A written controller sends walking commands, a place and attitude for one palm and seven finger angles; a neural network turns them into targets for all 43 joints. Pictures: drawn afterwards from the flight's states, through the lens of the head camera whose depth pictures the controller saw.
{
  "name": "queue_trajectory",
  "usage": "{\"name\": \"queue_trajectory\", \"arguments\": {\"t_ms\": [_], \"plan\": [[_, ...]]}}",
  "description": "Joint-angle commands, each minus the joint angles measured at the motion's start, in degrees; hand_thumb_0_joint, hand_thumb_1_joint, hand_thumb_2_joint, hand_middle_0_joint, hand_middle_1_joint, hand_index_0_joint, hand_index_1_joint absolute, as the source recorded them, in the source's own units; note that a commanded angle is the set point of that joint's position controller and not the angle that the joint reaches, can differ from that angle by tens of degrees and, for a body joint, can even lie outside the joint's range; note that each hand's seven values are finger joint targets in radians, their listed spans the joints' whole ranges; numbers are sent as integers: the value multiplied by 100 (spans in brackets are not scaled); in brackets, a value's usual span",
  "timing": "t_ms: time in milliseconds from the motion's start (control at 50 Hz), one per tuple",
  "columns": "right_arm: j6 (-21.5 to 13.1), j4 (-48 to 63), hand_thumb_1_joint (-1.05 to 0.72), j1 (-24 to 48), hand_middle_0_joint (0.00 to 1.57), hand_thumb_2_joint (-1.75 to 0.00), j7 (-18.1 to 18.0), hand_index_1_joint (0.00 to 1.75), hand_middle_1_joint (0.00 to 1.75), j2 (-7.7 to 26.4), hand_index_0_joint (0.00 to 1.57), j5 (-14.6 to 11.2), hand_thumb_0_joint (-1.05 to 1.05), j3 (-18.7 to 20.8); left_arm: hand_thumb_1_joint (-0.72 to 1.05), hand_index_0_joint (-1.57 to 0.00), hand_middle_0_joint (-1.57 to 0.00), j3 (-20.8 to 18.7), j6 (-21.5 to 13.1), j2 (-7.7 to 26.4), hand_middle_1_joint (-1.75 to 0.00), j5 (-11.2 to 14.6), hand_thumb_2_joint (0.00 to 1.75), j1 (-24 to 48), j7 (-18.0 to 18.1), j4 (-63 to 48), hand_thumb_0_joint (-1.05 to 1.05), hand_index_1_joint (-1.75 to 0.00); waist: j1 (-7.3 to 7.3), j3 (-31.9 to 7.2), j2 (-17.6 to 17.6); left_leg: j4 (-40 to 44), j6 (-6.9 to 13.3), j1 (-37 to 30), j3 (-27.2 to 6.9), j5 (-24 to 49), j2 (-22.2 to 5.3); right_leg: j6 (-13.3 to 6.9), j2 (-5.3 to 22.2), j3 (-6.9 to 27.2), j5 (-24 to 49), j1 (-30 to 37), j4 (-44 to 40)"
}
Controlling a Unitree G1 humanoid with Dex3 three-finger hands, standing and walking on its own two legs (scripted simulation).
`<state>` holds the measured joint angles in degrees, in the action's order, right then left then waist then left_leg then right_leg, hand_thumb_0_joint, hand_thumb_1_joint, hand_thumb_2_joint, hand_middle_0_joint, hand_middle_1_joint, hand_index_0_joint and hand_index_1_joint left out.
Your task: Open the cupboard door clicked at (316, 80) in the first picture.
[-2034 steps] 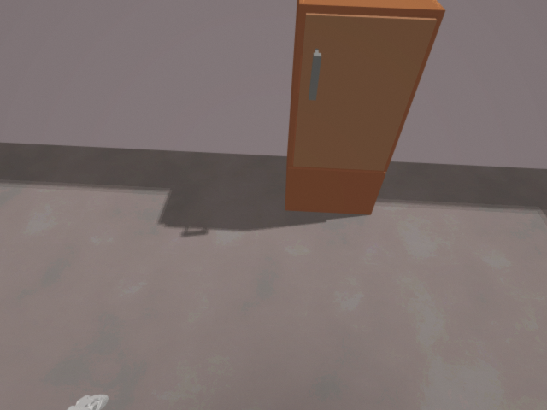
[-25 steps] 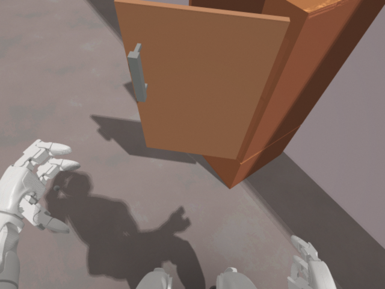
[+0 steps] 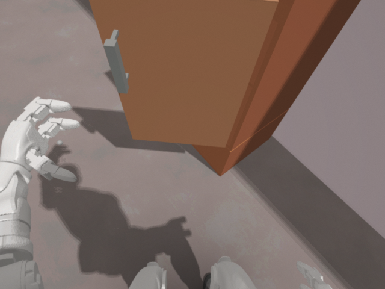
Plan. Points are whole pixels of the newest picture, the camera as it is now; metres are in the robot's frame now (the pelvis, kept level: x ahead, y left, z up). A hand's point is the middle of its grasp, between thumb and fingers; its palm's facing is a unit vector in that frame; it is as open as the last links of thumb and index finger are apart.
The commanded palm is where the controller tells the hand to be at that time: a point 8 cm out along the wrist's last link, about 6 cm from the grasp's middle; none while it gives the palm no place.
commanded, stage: move the hooked fingers beside the handle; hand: left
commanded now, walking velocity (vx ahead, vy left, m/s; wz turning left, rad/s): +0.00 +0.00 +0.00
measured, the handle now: (119, 63) +0.63 +0.19 +0.04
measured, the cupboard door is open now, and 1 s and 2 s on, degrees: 47 47 47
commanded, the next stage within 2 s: none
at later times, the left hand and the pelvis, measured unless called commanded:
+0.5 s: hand (70, 110) +0.46 +0.26 +0.06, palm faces -0.08 -1.00 -0.02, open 14.0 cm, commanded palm +0.46 +0.30 +0.05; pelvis -0.01 +0.01 -0.01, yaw -1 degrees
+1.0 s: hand (82, 76) +0.56 +0.26 +0.06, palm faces -0.07 -1.00 -0.02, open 14.0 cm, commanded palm +0.56 +0.29 +0.05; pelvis -0.01 +0.02 -0.03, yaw -3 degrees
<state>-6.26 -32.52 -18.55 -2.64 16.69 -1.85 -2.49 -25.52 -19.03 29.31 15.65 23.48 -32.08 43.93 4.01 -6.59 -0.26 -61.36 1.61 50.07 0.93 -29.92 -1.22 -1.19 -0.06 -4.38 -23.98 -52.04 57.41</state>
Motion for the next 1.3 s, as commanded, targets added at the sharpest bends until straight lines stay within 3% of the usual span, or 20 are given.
{"name": "queue_trajectory", "arguments": {"t_ms": [0,20,60,80,140,240,360,420,500,640,660,740,780,820,900,960,1040,1160,1220,1280], "plan": [[-106,530,-90,-448,20,-90,-76,30,30,969,20,-7,0,412,-50,-30,-30,-395,-442,1663,-120,148,30,1988,-40,-831,0,-120,14,-2231,-546,753,-39,-982,-267,2454,46,-61,-153,328,1684,1553,-461],[-66,483,-90,-517,20,-90,-76,30,30,979,20,7,0,435,-50,-30,-30,-537,-469,1856,-120,96,30,2070,-38,-836,0,-120,-9,-2427,-584,743,-46,-1068,-272,2573,25,-43,-149,344,1760,1595,-452],[-2,461,-90,-520,20,-90,-56,30,30,954,20,7,0,410,-50,-30,-30,-393,-456,1703,-120,51,30,2161,-37,-544,0,-120,38,-2265,-640,752,-43,-991,-250,2425,38,-38,-142,331,1665,1483,-475],[38,411,-90,-554,20,-90,-62,30,30,978,20,14,0,417,-50,-30,-30,-444,-472,1820,-120,12,30,2390,-9,-433,0,-120,79,-2222,-465,734,-23,-869,-262,2337,28,-29,-146,341,1646,1500,-478],[130,387,-90,-645,20,-90,-58,30,30,998,20,37,0,412,-50,-30,-30,-612,-540,2091,-120,-58,30,2606,-13,-177,0,-120,36,-2436,-593,679,-23,-896,-259,2471,36,-50,-157,373,1767,1578,-426],[301,314,-90,-754,20,-90,-22,30,30,1012,20,58,0,405,-50,-30,-30,-588,-639,2221,-120,-166,30,3096,-40,189,0,-120,110,-2516,-796,599,-37,-1044,-289,2674,3,-54,-186,347,1808,1371,-381],[488,232,-90,-865,20,-90,-8,30,30,1055,20,78,0,382,-50,-30,-30,-349,-639,2184,-120,-334,30,3894,-26,699,0,-120,354,-2362,-748,535,-26,-1017,-383,2444,-35,-30,-205,286,1483,850,-357],[566,182,-90,-961,20,-90,-10,30,30,1095,20,112,0,363,-50,-30,-30,-444,-673,2408,-120,-414,30,4236,35,849,0,-120,376,-2561,-873,480,-53,-1128,-443,2531,-54,-46,-223,268,1434,740,-306],[625,123,-90,-1037,20,-90,-24,30,30,1115,20,126,0,320,-50,-30,-30,-293,-640,2433,-120,-551,30,4832,139,1099,0,-120,575,-2433,-973,381,-39,-1019,-503,2407,-56,-49,-225,236,1265,384,-247],[772,127,-90,-1237,20,-90,-17,30,30,1193,20,190,0,221,-50,-30,-30,-654,-524,3290,-120,-837,30,5378,256,1458,0,-120,663,-2856,-1130,175,-17,-742,-533,2481,-69,-18,-245,265,1396,453,-124],[791,129,-90,-1246,20,-90,5,30,30,1168,20,193,0,195,-50,-30,-30,-512,-486,3169,-120,-868,30,5468,251,1525,0,-120,714,-2783,-1249,160,-11,-693,-517,2467,-72,-21,-248,268,1409,408,-129],[877,123,-90,-1364,20,-90,12,30,30,1220,20,209,0,159,-50,-30,-30,-524,-367,3350,-120,-945,30,5755,229,1791,0,-120,877,-2807,-1205,57,11,-599,-556,2463,-108,-3,-279,233,1376,211,-94],[914,134,-90,-1449,20,-90,-1,30,30,1253,20,215,0,134,-50,-30,-30,-645,-292,3637,-120,-1027,30,5871,244,1854,0,-120,897,-2829,-1142,26,34,-461,-568,2460,-106,2,-284,228,1412,280,-79],[934,95,-90,-1547,20,-90,20,30,30,1255,20,248,0,129,-50,-30,-30,-592,-300,3670,-120,-1082,30,6178,234,1690,0,-120,909,-3158,-1590,-13,-36,-842,-643,2763,-140,-25,-299,177,1438,40,-13],[990,69,-90,-1669,20,-90,22,30,30,1264,20,279,0,95,-50,-30,-30,-516,-190,3653,-120,-1161,30,6462,274,1953,0,-120,1125,-3003,-1508,-130,-5,-734,-689,2869,-161,-25,-329,130,1493,-190,13],[1056,7,-90,-1767,20,-90,26,30,30,1301,20,317,0,57,-50,-30,-30,-633,-106,4036,-120,-1303,30,6718,329,1950,0,-120,1166,-3128,-1723,-203,-16,-747,-702,2945,-191,-8,-330,124,1501,-241,30],[1107,-55,-90,-1888,20,-90,37,30,30,1303,20,353,0,26,-50,-30,-30,-410,-11,3906,-120,-1448,30,7136,403,2093,0,-120,1359,-3072,-1942,-259,-67,-956,-810,3148,-235,-14,-351,41,1432,-648,46],[1223,28,-90,-2035,20,-90,104,30,30,1293,20,406,0,44,-50,-30,-30,-627,98,4072,-120,-1501,30,6728,424,1931,0,-120,1237,-3349,-1997,-272,-104,-1178,-844,3758,-277,-13,-375,-15,1747,-501,80],[1273,93,-90,-2063,20,-90,151,30,30,1287,20,396,0,66,-50,-30,-30,-904,75,4346,-120,-1462,30,6446,406,1598,0,-120,1062,-3618,-2115,-239,-132,-1332,-835,4130,-281,-28,-393,-1,1979,-259,87],[1293,57,-90,-2062,20,-90,195,30,30,1252,20,388,0,108,-50,-30,-30,-793,59,4115,-120,-1413,30,6534,427,1358,0,-120,1109,-3507,-2194,-187,-151,-1538,-856,4209,-300,-16,-405,-15,1948,-340,6]]}}
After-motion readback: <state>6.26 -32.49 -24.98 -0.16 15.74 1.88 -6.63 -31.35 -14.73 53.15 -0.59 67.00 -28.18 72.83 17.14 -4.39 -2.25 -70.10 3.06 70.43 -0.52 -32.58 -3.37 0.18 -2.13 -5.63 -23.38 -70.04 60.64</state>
